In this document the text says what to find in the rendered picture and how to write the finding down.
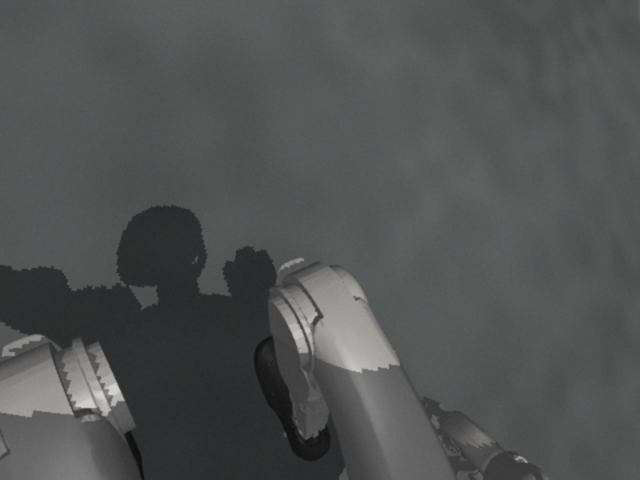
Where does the right robot foot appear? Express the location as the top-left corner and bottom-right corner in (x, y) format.
(254, 336), (330, 461)

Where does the right robot arm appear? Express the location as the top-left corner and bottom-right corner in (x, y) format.
(483, 451), (550, 480)

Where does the right robot hand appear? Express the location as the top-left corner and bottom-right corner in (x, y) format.
(421, 396), (505, 480)

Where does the left robot foot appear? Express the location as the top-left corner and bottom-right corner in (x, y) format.
(125, 431), (145, 480)

